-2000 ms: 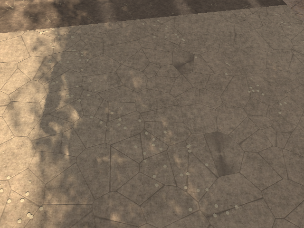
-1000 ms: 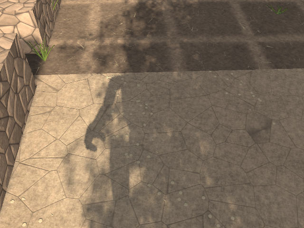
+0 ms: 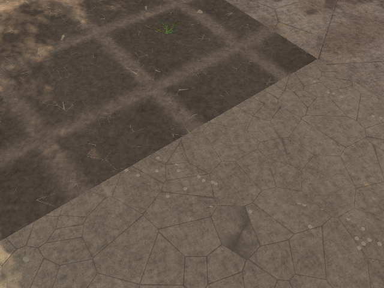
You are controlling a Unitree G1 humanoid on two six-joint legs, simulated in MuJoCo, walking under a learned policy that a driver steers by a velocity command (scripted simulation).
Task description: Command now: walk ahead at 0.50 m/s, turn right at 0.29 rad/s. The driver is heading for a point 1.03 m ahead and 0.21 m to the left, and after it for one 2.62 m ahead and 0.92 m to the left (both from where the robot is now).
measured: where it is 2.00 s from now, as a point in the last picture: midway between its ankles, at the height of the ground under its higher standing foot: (122, 156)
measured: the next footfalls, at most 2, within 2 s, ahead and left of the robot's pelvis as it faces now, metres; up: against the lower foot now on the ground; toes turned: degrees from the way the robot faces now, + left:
right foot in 0.22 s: +0.29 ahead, -0.15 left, +0.00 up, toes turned -3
left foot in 0.76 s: +0.58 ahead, +0.09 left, +0.00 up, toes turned +12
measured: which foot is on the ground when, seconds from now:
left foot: down 0.00-0.22, up 0.24-0.74, down 0.76-1.00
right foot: up 0.00-0.20, down 0.22-0.78, up 0.80-1.00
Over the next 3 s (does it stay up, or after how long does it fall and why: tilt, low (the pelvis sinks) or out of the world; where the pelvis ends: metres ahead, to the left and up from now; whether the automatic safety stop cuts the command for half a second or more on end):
stays up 1.49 0.58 0.00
